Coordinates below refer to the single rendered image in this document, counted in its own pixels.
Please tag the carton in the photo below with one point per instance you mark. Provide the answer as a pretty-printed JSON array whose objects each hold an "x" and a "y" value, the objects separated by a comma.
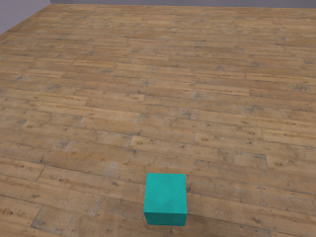
[{"x": 165, "y": 201}]

